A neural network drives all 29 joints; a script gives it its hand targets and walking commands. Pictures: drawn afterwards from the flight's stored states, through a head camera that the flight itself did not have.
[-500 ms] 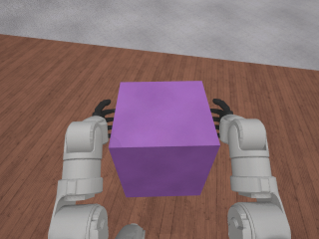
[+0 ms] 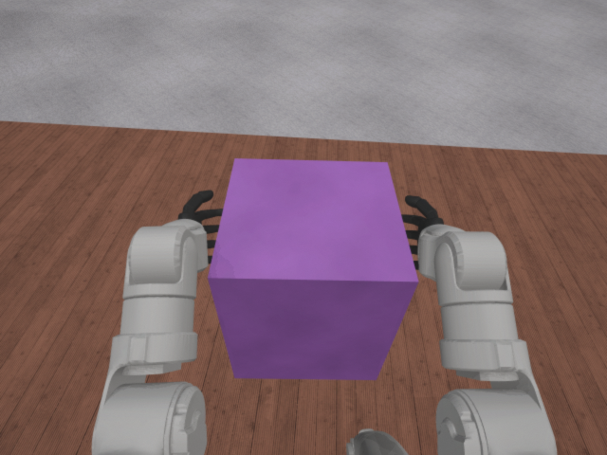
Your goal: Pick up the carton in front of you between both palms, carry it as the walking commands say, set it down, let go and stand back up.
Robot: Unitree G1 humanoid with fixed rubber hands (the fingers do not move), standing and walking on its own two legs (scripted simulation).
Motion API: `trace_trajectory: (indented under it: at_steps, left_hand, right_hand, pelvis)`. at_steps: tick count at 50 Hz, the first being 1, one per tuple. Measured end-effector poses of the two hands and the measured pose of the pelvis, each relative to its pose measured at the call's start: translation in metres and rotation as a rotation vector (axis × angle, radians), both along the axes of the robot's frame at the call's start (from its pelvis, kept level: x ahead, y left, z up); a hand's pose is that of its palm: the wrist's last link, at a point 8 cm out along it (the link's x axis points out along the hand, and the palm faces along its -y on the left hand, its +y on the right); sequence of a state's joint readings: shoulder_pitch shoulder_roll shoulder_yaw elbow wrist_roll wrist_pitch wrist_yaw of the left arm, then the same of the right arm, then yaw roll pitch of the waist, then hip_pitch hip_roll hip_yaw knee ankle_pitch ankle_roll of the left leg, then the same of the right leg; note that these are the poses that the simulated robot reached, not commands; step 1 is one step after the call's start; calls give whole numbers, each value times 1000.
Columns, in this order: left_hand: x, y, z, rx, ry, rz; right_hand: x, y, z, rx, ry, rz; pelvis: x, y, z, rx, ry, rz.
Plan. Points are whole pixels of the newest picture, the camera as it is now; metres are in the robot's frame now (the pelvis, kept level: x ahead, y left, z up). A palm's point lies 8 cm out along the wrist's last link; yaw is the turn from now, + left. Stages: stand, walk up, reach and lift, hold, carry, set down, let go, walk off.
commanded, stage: carry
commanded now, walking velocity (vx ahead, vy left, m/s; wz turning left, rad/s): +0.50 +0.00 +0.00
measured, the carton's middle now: (308, 273) +0.36 -0.01 +0.01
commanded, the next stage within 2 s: none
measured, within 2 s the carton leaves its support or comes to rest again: neither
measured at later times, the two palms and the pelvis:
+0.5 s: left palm (218, 127) +0.65 +0.13 +0.06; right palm (380, 116) +0.67 -0.17 +0.05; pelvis +0.30 -0.05 -0.04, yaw +2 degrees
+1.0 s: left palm (228, 59) +0.97 +0.14 +0.02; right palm (352, 61) +0.94 -0.16 +0.02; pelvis +0.59 +0.00 -0.07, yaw +0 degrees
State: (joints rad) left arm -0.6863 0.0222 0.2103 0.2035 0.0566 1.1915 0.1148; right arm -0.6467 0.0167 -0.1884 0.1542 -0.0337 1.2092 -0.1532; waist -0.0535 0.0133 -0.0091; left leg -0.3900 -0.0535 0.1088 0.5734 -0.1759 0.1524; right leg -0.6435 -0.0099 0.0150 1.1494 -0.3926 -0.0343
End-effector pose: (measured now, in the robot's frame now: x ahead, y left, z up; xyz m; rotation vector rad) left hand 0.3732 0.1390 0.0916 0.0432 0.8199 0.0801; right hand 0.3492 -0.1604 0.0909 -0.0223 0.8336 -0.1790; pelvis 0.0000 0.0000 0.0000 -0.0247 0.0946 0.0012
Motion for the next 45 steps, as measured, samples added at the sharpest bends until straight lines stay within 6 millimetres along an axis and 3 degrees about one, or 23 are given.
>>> trace_trajectory:
  at_steps: [7,12,16,21,25,30,36,40,45]
  left_hand:
    - [84,-6,5,-17,-62,17]
    - [157,-16,14,-20,-139,40]
    - [210,-22,2,13,-150,65]
    - [244,-15,-29,28,-25,102]
    - [277,-7,-35,31,-8,133]
    - [335,2,-25,20,-55,156]
    - [426,14,-13,11,-138,138]
    - [491,23,-27,-3,-160,102]
    - [542,13,-61,-7,-25,43]
  right_hand:
    - [91,-7,11,4,-63,-3]
    - [169,-17,18,9,-140,14]
    - [233,-23,0,28,-150,50]
    - [282,-15,-30,27,-26,101]
    - [323,-6,-37,34,-9,129]
    - [380,2,-32,59,-55,115]
    - [464,14,-20,58,-139,94]
    - [520,22,-29,19,-161,78]
    - [553,13,-62,-5,-27,36]
  pelvis:
    - [81,-8,0,2,12,5]
    - [155,-22,-19,27,14,18]
    - [213,-33,-46,33,5,17]
    - [260,-45,-41,47,1,24]
    - [298,-48,-36,56,0,26]
    - [355,-43,-34,56,10,20]
    - [439,-28,-49,30,15,11]
    - [501,-15,-77,8,-2,-4]
    - [549,-5,-74,10,-3,3]
